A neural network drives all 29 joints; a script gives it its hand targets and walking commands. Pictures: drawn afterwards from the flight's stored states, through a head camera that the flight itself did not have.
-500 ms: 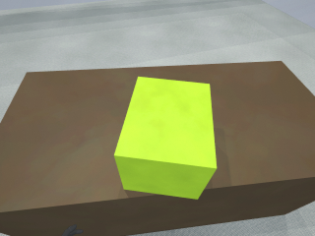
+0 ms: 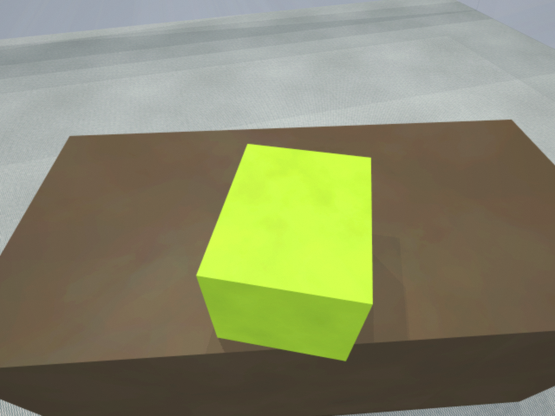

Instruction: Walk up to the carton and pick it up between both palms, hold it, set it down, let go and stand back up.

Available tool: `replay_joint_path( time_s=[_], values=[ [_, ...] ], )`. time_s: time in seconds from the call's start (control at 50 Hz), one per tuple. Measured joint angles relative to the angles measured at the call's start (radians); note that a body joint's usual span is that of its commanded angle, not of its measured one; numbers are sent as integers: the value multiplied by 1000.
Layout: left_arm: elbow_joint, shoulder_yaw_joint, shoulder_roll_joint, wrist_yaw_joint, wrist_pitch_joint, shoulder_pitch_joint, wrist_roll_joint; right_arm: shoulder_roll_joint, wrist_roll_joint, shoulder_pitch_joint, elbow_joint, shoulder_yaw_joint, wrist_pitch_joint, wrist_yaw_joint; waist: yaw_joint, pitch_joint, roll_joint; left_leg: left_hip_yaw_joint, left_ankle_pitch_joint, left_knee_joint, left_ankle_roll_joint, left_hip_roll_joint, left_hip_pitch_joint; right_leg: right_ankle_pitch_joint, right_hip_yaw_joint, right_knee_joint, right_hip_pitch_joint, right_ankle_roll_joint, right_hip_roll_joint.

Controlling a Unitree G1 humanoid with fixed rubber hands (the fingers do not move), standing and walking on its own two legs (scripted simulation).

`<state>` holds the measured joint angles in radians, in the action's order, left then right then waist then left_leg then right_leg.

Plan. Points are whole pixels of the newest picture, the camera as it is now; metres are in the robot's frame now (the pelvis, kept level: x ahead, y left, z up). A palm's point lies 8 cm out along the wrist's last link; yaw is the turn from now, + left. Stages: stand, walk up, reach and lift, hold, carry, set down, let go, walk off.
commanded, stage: walk up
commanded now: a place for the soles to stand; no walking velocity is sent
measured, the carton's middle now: (294, 247) +0.41 -0.03 -0.03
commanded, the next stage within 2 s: none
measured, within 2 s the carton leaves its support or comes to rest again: neither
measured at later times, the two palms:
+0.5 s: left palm out of the picture +0.06 +0.24 -0.11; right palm out of the picture +0.07 -0.26 -0.12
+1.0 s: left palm out of the picture +0.02 +0.24 -0.12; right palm out of the picture +0.07 -0.28 -0.11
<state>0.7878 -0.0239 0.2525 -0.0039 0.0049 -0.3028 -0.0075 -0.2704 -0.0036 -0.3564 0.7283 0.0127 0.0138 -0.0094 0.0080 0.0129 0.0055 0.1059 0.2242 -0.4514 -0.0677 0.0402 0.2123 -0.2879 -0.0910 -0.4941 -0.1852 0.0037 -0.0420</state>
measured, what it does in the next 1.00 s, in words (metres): stands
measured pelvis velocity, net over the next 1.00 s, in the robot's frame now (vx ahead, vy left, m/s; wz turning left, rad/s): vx -0.04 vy -0.03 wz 0.07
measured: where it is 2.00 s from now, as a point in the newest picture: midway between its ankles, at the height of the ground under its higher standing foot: outside the picture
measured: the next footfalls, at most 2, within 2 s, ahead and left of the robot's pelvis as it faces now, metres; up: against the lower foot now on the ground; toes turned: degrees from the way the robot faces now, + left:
none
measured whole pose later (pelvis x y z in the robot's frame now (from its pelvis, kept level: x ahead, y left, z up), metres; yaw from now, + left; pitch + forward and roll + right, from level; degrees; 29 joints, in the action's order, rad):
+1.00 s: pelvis -0.04 -0.03 -0.01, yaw +4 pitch -2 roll -1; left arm 0.79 0.00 0.29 0.02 -0.04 -0.27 -0.01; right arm -0.27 -0.01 -0.31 0.70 -0.01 0.00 0.01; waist -0.01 0.05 0.01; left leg 0.02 0.20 -0.55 -0.04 0.01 0.31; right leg -0.28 -0.18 -0.54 -0.23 0.05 -0.02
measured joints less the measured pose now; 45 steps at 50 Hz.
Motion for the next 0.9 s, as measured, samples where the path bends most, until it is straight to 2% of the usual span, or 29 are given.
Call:
replay_joint_path(
  time_s=[0.46, 0.68, 0.9],
  values=[
    [-12, 0, 3, -1, 1, -14, 0, 8, -1, 17, 62, 7, -7, 5, 0, 5, 6, -43, 6, -12, 17, -9, 1, -3, -43, 25, 30, 16, 12],
    [4, 12, 36, 5, -43, 45, 2, -1, 1, 62, 8, -9, -12, 26, -14, 37, -16, -55, 1, -59, 23, -22, 49, 3, -56, -10, -9, 27, 21],
    [6, 17, 34, 20, -42, 37, 2, -7, -2, 70, -23, -16, -6, 23, -18, 30, -4, -72, -20, -81, 30, -30, 85, 19, -74, -26, -37, 41, 28]
  ],
)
